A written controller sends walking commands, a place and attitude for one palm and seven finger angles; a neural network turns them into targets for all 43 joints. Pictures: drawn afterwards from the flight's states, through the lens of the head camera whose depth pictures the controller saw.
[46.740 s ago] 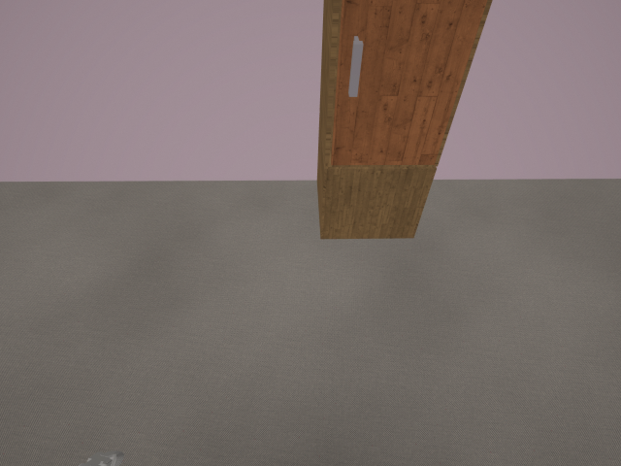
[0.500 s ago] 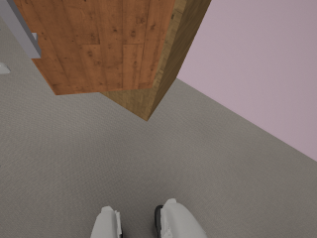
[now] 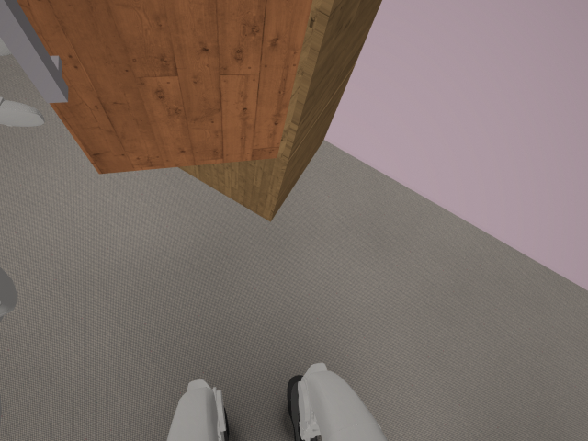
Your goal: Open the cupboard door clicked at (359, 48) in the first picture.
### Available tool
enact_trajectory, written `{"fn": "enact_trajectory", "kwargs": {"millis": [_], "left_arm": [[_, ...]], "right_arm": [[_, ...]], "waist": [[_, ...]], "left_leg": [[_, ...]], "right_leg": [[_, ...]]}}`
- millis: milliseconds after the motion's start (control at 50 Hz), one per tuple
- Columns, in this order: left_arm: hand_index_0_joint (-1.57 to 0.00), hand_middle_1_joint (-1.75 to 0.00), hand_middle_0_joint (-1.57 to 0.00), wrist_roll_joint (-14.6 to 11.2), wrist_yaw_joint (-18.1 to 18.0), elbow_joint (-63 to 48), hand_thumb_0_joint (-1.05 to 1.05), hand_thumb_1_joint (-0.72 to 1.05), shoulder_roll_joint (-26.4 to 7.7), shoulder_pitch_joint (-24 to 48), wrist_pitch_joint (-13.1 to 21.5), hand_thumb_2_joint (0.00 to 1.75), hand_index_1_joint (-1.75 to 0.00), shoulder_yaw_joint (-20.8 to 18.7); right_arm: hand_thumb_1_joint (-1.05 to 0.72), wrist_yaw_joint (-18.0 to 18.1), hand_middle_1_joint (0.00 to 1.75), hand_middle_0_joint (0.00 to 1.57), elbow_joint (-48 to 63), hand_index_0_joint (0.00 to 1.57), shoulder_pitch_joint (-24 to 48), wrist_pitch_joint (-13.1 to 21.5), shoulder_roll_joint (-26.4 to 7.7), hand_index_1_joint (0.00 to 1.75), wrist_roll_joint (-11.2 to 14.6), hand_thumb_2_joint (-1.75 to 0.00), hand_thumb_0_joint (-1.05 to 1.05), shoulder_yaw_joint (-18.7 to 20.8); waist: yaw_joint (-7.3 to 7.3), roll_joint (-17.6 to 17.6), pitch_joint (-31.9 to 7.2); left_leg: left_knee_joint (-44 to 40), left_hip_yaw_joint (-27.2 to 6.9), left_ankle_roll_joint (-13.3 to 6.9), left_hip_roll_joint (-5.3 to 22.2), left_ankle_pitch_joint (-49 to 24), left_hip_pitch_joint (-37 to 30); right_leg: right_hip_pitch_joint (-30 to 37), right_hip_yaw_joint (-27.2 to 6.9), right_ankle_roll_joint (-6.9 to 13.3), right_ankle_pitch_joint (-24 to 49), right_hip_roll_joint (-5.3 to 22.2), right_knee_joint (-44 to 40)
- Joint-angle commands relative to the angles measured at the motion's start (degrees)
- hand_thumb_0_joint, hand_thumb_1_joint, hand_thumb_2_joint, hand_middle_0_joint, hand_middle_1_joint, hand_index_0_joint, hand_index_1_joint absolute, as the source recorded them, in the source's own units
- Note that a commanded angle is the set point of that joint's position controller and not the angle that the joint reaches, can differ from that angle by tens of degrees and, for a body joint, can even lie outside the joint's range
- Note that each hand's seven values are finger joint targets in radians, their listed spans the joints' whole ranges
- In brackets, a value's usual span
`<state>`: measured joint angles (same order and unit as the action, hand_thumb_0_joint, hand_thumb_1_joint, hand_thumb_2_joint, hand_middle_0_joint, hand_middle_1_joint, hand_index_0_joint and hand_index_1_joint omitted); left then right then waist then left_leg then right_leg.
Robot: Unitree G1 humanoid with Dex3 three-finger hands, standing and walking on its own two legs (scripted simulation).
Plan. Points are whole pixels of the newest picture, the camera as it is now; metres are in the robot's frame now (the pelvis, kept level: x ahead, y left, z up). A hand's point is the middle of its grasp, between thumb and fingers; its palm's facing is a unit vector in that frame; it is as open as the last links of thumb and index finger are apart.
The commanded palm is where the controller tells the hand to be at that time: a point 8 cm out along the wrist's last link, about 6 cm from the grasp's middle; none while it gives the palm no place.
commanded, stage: slide the fingers in behind the handle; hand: left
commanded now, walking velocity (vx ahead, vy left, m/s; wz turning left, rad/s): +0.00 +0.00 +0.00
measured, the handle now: (28, 34) +0.59 +0.25 +0.09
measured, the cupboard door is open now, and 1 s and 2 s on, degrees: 41 41 40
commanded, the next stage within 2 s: close the thumb around the handle in 1.20 s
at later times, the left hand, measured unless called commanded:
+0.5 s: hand (28, 63) +0.54 +0.24 +0.09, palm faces +0.05 -1.00 +0.00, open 14.0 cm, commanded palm +0.53 +0.27 +0.09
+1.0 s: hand (50, 63) +0.55 +0.22 +0.09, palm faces +0.07 -1.00 -0.02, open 13.9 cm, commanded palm +0.53 +0.26 +0.09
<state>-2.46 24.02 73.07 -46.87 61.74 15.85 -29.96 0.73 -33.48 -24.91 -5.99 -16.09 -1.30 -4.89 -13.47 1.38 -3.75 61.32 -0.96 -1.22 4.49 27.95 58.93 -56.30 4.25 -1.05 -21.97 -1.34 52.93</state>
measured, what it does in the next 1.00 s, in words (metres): stands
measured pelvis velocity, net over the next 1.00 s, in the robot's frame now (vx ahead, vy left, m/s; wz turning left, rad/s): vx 0.01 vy -0.01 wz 0.01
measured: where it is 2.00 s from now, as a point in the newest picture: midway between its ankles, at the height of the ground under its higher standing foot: outside the picture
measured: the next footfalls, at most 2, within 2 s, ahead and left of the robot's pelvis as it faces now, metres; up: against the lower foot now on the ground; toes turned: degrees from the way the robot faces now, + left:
none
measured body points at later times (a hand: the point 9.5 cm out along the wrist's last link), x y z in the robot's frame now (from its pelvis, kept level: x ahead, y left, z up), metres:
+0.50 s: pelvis +0.01 +0.00 +0.00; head +0.17 +0.03 +0.42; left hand +0.54 +0.29 +0.09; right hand -0.02 -0.27 -0.09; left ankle +0.00 +0.10 -0.67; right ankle +0.02 -0.14 -0.67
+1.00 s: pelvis +0.01 -0.01 +0.01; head +0.16 +0.02 +0.43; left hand +0.54 +0.27 +0.10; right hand -0.02 -0.27 -0.10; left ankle +0.00 +0.10 -0.67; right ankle +0.02 -0.14 -0.67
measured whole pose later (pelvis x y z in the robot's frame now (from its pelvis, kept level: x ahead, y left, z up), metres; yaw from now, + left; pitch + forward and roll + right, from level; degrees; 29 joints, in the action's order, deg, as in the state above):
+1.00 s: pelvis +0.01 -0.01 +0.01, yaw +0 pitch +24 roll -4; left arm -2.8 15.7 70.3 -37.4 57.9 19.1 -27.0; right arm -0.6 -34.4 -24.7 -5.2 -15.4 -1.7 -2.9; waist -12.3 2.0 -4.7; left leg 59.1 -0.2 -0.4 4.4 28.1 55.0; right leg -53.6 3.5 -0.4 -23.0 -1.4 52.7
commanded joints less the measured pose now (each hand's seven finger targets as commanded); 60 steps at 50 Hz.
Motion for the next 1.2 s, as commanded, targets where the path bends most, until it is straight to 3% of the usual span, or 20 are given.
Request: {"fn": "enact_trajectory", "kwargs": {"millis": [0, 80, 140, 180, 200, 260, 340, 460, 520, 560, 620, 680, 740, 820, 860, 1020, 1060, 1080, 1140, 1180], "left_arm": [[-0.3, -1.2, -0.3, -1.0, -1.9, -13.4, 0.0, -0.5, -17.5, 24.2, 4.7, 0.3, -1.2, -1.7], [-0.3, -1.2, -0.3, -1.3, -1.6, -14.2, 0.0, -0.5, -16.4, 23.0, 5.3, 0.3, -1.2, -1.2], [-0.3, -1.2, -0.3, -2.3, -1.4, -13.2, 0.0, -0.5, -12.1, 22.7, 5.0, 0.3, -1.2, 0.9], [-0.3, -1.2, -0.3, -2.3, -1.7, -13.4, 0.0, -0.5, -15.3, 22.7, 5.0, 0.3, -1.2, -1.6], [-0.3, -1.2, -0.3, -2.2, -1.7, -12.0, 0.0, -0.5, -12.8, 21.4, 4.5, 0.3, -1.2, 0.3], [-0.3, -1.2, -0.3, -2.1, -2.9, -15.6, 0.0, -0.5, -11.7, 22.2, 5.5, 0.3, -1.2, 0.5], [-0.3, -1.2, -0.3, -2.4, -3.8, -15.5, 0.0, -0.5, -8.0, 22.7, 5.9, 0.3, -1.2, 2.6], [-0.3, -1.2, -0.3, -1.8, -5.9, -14.7, 0.0, -0.5, -9.7, 21.7, 6.2, 0.3, -1.2, 0.4], [-0.3, -1.2, -0.3, -1.0, -6.7, -14.3, 0.0, -0.5, -8.6, 22.2, 6.3, 0.3, -1.2, 1.7], [-0.3, -1.2, -0.3, -0.9, -6.9, -14.9, 0.0, -0.5, -7.3, 23.0, 6.9, 0.3, -1.2, 2.6], [-0.3, -1.2, -0.3, -1.7, -6.4, -13.3, 0.0, -0.5, -5.2, 23.1, 6.3, 0.3, -1.2, 3.9], [-0.3, -1.2, -0.3, -2.0, -6.5, -14.9, 0.0, -0.5, -7.0, 24.3, 6.9, 0.3, -1.2, 2.2], [-0.3, -1.2, -0.3, -2.0, -7.2, -16.4, 0.0, -0.5, -3.5, 24.8, 7.6, 0.3, -1.2, 4.3], [-0.3, -1.2, -0.3, -1.9, -8.0, -14.6, 0.0, -0.5, -7.1, 20.8, 7.1, 0.3, -1.2, 0.6], [-0.3, -1.2, -0.3, -1.2, -8.4, -14.8, 0.0, -0.5, -7.5, 20.5, 7.2, 0.3, -1.2, 0.9], [-0.3, -1.2, -0.3, -1.5, -8.2, -13.4, 0.0, -0.5, -4.9, 22.6, 7.4, 0.3, -1.2, 3.3], [-0.3, -1.2, -0.3, -1.6, -8.2, -14.9, 0.0, -0.5, -5.9, 23.6, 8.2, 0.3, -1.2, 2.5], [-0.3, -1.2, -0.3, -1.4, -8.3, -13.9, 0.0, -0.5, -8.3, 22.2, 8.3, 0.3, -1.2, 0.4], [-0.3, -1.2, -0.3, -1.4, -8.1, -12.7, 0.0, -0.5, -4.4, 23.0, 8.1, 0.3, -1.2, 3.7], [-0.3, -1.2, -0.3, -1.1, -8.2, -12.3, 0.0, -0.5, -7.2, 22.7, 7.7, 0.3, -1.2, 1.8]], "right_arm": [[-0.9, 1.0, 0.3, 0.2, 0.9, 0.2, -12.4, 0.2, -11.9, 0.3, -0.2, -0.9, 0.0, 4.4], [-0.9, 0.9, 0.3, 0.2, 0.8, 0.2, -12.4, 0.0, -11.8, 0.3, -0.1, -0.9, 0.0, 4.6], [-0.9, 0.8, 0.3, 0.2, 0.5, 0.2, -12.5, 0.1, -11.6, 0.3, -0.1, -0.9, 0.0, 4.8], [-0.9, 1.0, 0.3, 0.2, 0.3, 0.2, -12.7, 0.0, -11.9, 0.3, -0.2, -0.9, 0.0, 4.9], [-0.9, 0.8, 0.3, 0.2, 0.5, 0.2, -12.5, 0.1, -11.6, 0.3, -0.1, -0.9, 0.0, 4.7], [-0.9, 0.6, 0.3, 0.2, 0.5, 0.2, -12.6, 0.2, -11.4, 0.3, -0.4, -0.9, 0.0, 5.1], [-0.9, 0.4, 0.3, 0.2, 0.1, 0.2, -12.6, 0.2, -11.1, 0.3, -0.5, -0.9, 0.0, 5.3], [-0.9, 0.2, 0.3, 0.2, 0.1, 0.2, -12.3, 0.3, -10.9, 0.3, -0.5, -0.9, 0.0, 5.4], [-0.9, 0.1, 0.3, 0.2, 0.2, 0.2, -12.0, 0.5, -10.8, 0.3, -0.5, -0.9, 0.0, 5.4], [-0.9, 0.0, 0.3, 0.2, 0.2, 0.2, -12.0, 0.5, -10.6, 0.3, -0.6, -0.9, 0.0, 5.4], [-0.9, 0.1, 0.3, 0.2, -0.1, 0.2, -11.9, 0.7, -10.6, 0.3, -0.3, -0.9, 0.0, 5.4], [-0.9, 0.2, 0.3, 0.2, -0.4, 0.2, -12.1, 1.0, -10.7, 0.3, -0.5, -0.9, 0.0, 5.6], [-0.9, -0.1, 0.3, 0.2, -0.5, 0.2, -12.1, 1.3, -10.2, 0.3, -0.7, -0.9, 0.0, 5.7], [-0.9, -0.2, 0.3, 0.2, -0.1, 0.2, -11.9, 1.0, -10.5, 0.3, -0.6, -0.9, 0.0, 5.7], [-0.9, -0.2, 0.3, 0.2, 0.3, 0.2, -11.8, 0.9, -10.2, 0.3, -0.5, -0.9, 0.0, 5.6], [-0.9, 0.0, 0.3, 0.2, 0.0, 0.2, -11.6, 1.2, -10.3, 0.3, -0.3, -0.9, 0.0, 5.7], [-0.9, 0.1, 0.3, 0.2, -0.2, 0.2, -11.7, 1.4, -10.4, 0.3, -0.5, -0.9, 0.0, 5.7], [-0.9, 0.2, 0.3, 0.2, -0.4, 0.2, -11.9, 1.3, -10.6, 0.3, -0.6, -0.9, 0.0, 5.8], [-0.9, 0.1, 0.3, 0.2, -0.5, 0.2, -11.7, 1.5, -10.3, 0.3, -0.5, -0.9, 0.0, 5.5], [-0.9, 0.2, 0.3, 0.2, -0.4, 0.2, -11.8, 1.4, -10.8, 0.3, -0.5, -0.9, 0.0, 5.5]], "waist": [[-0.23, 13.3, -30.4], [0.31, 14.5, -31.1], [-0.5, 14.1, -29.4], [0.32, 13.4, -30.7], [-0.05, 12.8, -29.7], [0.41, 14.5, -31.7], [-0.27, 13.7, -29.8], [0.59, 12.1, -30.9], [0.07, 10.7, -29.1], [0.11, 12.9, -30.6], [-0.77, 10.0, -29.0], [-0.04, 12.6, -31.9], [-0.57, 12.4, -31.6], [1.2, 9.8, -32.0], [1.29, 10.9, -31.6], [-0.23, 8.7, -28.3], [0.09, 11.1, -30.8], [0.77, 9.8, -31.3], [-0.52, 9.9, -28.3], [0.36, 10.5, -29.5]], "left_leg": [[-6.5, -3.3, -0.2, -1.3, -28.6, -26.5], [-6.5, -3.2, 0.0, -1.3, -30.5, -27.9], [-6.9, -3.3, -0.1, -1.4, -30.3, -29.0], [-6.9, -3.4, 0.0, -1.4, -30.5, -28.3], [-6.9, -2.9, -0.2, -1.6, -29.4, -27.3], [-6.9, -3.3, 0.2, -1.4, -32.5, -30.0], [-7.1, -3.6, 0.2, -1.4, -32.5, -30.4], [-6.9, -2.9, 0.1, -1.7, -32.2, -28.4], [-7.0, -2.4, -0.2, -1.9, -29.8, -26.5], [-6.7, -2.4, 0.0, -2.0, -30.9, -27.9], [-7.0, -2.4, -0.3, -2.0, -28.4, -26.2], [-6.6, -2.4, 0.0, -2.0, -30.2, -28.0], [-6.5, -2.5, -0.1, -2.0, -31.1, -28.6], [-6.7, -1.8, -0.2, -2.3, -30.2, -25.7], [-6.9, -1.6, -0.2, -2.4, -30.8, -25.5], [-7.6, -1.6, -0.5, -2.5, -26.2, -23.9], [-7.2, -1.7, -0.3, -2.4, -28.1, -26.1], [-7.1, -1.9, -0.3, -2.3, -28.6, -25.7], [-7.1, -2.0, -0.4, -2.3, -27.3, -25.2], [-7.3, -2.1, -0.3, -2.3, -26.9, -25.1]], "right_leg": [[10.6, -0.6, 1.7, 16.1, -2.6, -3.8], [11.1, -0.6, 1.9, 17.7, -2.7, -3.7], [9.4, -0.4, 2.1, 16.7, -2.8, -4.3], [11.0, -0.4, 1.9, 17.4, -2.7, -4.0], [11.0, -0.6, 1.9, 17.3, -2.7, -4.3], [10.8, -0.4, 2.0, 18.6, -2.7, -3.9], [10.0, -0.2, 2.1, 18.0, -2.7, -4.1], [12.7, -0.8, 1.9, 20.3, -2.5, -3.8], [13.1, -1.1, 1.7, 19.6, -2.3, -4.1], [12.9, -1.2, 1.8, 20.3, -2.3, -3.7], [13.1, -1.2, 1.7, 19.3, -2.4, -4.2], [13.1, -1.4, 1.8, 20.2, -2.2, -3.7], [12.6, -1.2, 1.9, 20.9, -2.3, -3.6], [16.4, -1.6, 1.8, 22.3, -2.3, -3.7], [16.6, -1.6, 1.8, 23.1, -2.2, -3.5], [15.5, -1.9, 1.5, 19.7, -2.1, -4.5], [14.9, -1.9, 1.7, 20.4, -2.0, -4.0], [15.8, -1.8, 1.7, 20.8, -2.0, -3.9], [13.3, -1.6, 1.7, 19.1, -2.0, -4.0], [13.6, -1.6, 1.7, 18.5, -2.0, -4.0]]}}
